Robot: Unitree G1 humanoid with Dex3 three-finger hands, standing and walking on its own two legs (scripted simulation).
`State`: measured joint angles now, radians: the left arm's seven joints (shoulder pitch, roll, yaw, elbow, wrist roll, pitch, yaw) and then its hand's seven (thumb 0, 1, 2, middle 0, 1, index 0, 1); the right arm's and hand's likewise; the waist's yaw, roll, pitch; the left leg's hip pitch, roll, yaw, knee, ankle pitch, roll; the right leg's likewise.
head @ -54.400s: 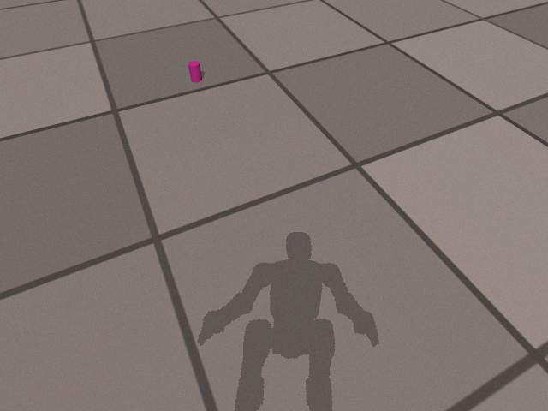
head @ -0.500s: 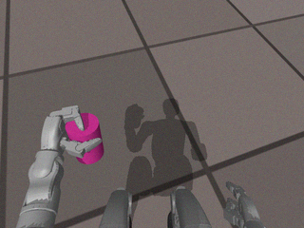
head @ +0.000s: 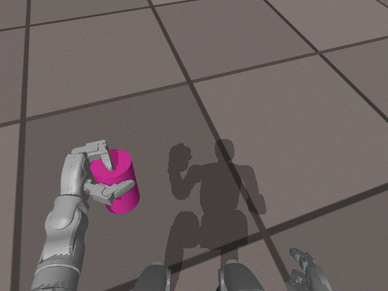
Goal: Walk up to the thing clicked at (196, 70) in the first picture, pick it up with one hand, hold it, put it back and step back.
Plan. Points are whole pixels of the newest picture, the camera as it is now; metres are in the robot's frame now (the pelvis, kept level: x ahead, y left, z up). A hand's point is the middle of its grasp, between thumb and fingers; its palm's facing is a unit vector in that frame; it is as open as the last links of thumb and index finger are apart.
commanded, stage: lift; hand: left
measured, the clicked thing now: (117, 182) +0.33 +0.17 +0.00
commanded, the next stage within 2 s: hold in 0.38 s
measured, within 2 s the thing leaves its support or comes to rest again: neither
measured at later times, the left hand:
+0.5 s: hand (110, 155) +0.35 +0.16 +0.08, palm faces -0.05 -1.00 +0.00, open 6.6 cm
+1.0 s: hand (108, 156) +0.34 +0.16 +0.10, palm faces -0.05 -1.00 +0.00, open 6.6 cm
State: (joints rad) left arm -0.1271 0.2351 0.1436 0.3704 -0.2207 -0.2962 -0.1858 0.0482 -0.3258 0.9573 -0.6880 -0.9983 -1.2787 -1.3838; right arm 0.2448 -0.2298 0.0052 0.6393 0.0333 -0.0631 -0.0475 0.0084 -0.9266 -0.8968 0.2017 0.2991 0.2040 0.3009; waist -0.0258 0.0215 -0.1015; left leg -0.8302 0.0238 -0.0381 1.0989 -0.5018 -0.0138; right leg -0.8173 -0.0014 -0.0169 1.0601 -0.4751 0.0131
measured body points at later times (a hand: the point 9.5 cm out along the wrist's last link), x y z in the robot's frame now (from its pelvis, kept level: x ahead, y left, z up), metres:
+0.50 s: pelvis +0.02 +0.00 +0.03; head +0.07 +0.00 +0.47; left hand +0.35 +0.22 +0.08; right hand +0.14 -0.25 -0.09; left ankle +0.02 +0.13 -0.66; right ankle +0.03 -0.13 -0.66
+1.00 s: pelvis +0.02 +0.00 +0.04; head +0.05 +0.00 +0.49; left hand +0.33 +0.21 +0.10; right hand +0.14 -0.25 -0.07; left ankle +0.02 +0.13 -0.66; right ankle +0.03 -0.13 -0.66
